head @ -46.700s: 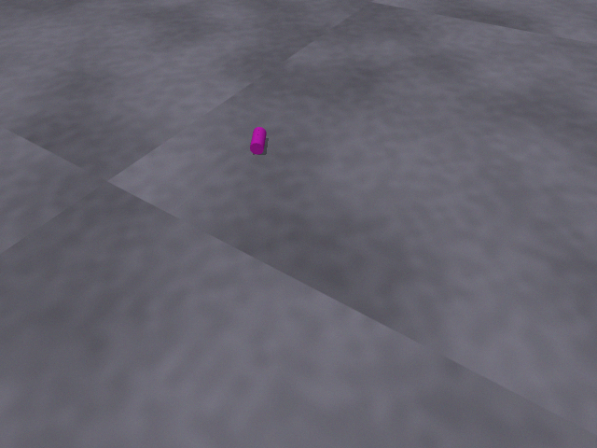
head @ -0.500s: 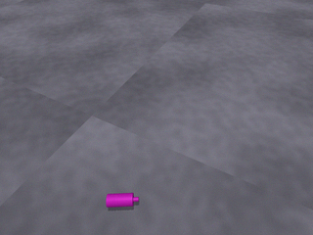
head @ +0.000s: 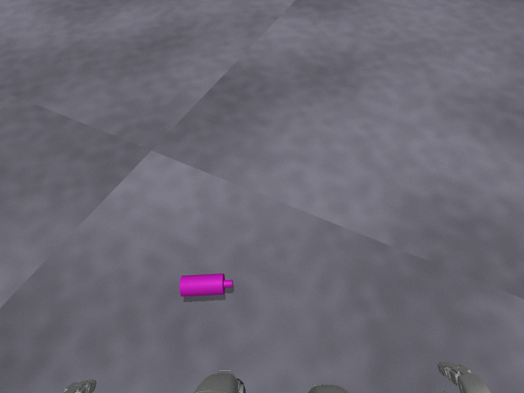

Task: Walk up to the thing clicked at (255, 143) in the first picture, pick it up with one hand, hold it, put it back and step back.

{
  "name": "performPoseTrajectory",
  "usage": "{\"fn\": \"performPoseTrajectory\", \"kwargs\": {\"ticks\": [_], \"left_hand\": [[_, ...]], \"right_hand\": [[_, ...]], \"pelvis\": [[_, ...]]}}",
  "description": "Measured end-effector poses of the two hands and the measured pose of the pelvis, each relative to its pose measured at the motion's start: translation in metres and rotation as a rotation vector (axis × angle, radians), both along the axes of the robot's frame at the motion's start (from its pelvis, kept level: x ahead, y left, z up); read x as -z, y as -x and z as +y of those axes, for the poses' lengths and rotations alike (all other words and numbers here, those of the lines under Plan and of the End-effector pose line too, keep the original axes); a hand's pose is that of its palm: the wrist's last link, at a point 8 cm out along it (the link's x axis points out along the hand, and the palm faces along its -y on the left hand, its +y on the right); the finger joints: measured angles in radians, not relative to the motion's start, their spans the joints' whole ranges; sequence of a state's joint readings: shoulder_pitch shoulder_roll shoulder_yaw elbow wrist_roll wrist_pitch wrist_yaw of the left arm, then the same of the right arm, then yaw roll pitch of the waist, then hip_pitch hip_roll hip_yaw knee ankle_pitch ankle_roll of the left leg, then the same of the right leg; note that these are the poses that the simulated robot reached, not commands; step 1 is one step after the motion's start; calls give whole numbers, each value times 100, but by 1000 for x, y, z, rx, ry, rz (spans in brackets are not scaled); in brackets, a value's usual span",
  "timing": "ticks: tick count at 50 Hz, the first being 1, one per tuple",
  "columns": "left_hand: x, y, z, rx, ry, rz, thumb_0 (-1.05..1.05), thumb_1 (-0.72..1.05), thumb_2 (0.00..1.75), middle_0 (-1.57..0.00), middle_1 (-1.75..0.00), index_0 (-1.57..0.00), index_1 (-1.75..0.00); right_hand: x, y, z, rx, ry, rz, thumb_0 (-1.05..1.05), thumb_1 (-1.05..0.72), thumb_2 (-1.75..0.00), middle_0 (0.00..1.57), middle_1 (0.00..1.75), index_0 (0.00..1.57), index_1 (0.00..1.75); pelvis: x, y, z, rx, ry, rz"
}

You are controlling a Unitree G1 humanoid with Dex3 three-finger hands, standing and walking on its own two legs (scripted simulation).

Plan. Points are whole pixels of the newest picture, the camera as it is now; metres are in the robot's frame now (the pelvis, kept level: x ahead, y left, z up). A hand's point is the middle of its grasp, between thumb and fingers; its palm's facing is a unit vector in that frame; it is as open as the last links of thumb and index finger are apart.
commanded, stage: step back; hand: left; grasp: from above
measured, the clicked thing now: (207, 284) +0.53 +0.26 -0.72
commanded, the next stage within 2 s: none
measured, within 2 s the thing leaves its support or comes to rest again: neither
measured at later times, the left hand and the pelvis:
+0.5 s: hand out of the picture -0.01 +0.30 -0.14, palm faces +0.08 -0.91 -0.40, open 7.4 cm; pelvis -0.11 +0.02 +0.00, yaw +5 degrees
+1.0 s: hand out of the picture -0.20 +0.27 -0.12, palm faces -0.01 -0.89 -0.45, open 7.4 cm; pelvis -0.26 +0.00 +0.01, yaw -1 degrees
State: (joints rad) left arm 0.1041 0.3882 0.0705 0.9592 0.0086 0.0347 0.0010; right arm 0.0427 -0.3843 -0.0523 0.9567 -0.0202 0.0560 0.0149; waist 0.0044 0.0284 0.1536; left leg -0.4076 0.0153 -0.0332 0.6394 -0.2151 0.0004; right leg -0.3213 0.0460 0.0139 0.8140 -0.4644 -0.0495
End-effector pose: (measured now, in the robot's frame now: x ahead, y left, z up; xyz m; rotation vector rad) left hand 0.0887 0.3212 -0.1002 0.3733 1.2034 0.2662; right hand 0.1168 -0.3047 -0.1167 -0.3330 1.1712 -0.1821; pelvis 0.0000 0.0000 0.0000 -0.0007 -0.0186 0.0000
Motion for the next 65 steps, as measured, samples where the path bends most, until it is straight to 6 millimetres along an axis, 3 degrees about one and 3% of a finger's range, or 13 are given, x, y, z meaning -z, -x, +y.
{"fn": "performPoseTrajectory", "kwargs": {"ticks": [5,10,16,22,26,33,40,43,47,54,60,65], "left_hand": [[-1,45,-17,-13,-19,30,1,90,90,-21,-30,-20,-30],[-15,74,-25,-34,-15,52,1,90,90,-21,-30,-21,-30],[-21,77,-19,-33,-26,-39,1,89,90,-21,-30,-21,-30],[-5,96,4,-39,-10,-99,1,89,90,-21,-30,-21,-30],[5,118,17,-51,13,-85,1,90,90,-21,-30,-21,-30],[-3,162,18,-52,29,-69,1,90,90,-21,-30,-21,-30],[3,218,5,-1,-9,-12,1,90,90,-21,-30,-20,-30],[-1,248,-9,4,-14,9,1,90,90,-21,-30,-20,-30],[-17,283,-17,7,-18,28,1,90,90,-21,-30,-21,-30],[-32,295,-6,23,-55,-42,1,89,90,-21,-30,-21,-30],[-13,311,15,21,-38,-147,1,89,90,-21,-30,-21,-30],[2,347,20,3,13,-124,1,90,90,-21,-30,-21,-30]], "right_hand": [[13,4,-10,1,-15,-40,0,-91,-90,20,30,20,30],[7,34,-6,-9,-35,8,0,-91,-90,20,30,20,30],[9,80,-8,-48,10,117,0,-91,-90,20,30,20,30],[6,101,6,-91,48,104,1,-91,-90,20,30,20,30],[-6,116,22,-95,45,49,0,-91,-90,20,30,20,30],[-29,137,30,-87,42,-35,0,-90,-90,21,30,21,30],[-13,165,14,-72,10,-129,0,-90,-90,21,30,21,30],[0,190,3,-34,-12,-120,0,-90,-90,21,30,21,30],[0,236,-1,8,-35,-50,0,-91,-90,20,30,20,30],[5,324,-8,21,4,86,0,-91,-90,20,30,20,30],[8,374,8,-28,45,132,1,-91,-90,20,30,20,30],[-11,407,26,-34,44,82,1,-91,-90,20,30,20,30]], "pelvis": [[6,21,-11,0,-2,-18],[-8,36,-13,-16,-34,-1],[-10,61,-7,-63,-25,17],[2,95,8,-105,-10,-4],[1,118,17,-83,-18,-34],[-11,151,17,-53,23,-13],[4,200,4,10,-8,-21],[6,223,-2,-2,39,-47],[-6,242,-5,32,-30,-32],[-11,284,2,-15,-29,6],[4,333,16,-77,-8,-13],[0,370,24,-56,-3,-46]]}}
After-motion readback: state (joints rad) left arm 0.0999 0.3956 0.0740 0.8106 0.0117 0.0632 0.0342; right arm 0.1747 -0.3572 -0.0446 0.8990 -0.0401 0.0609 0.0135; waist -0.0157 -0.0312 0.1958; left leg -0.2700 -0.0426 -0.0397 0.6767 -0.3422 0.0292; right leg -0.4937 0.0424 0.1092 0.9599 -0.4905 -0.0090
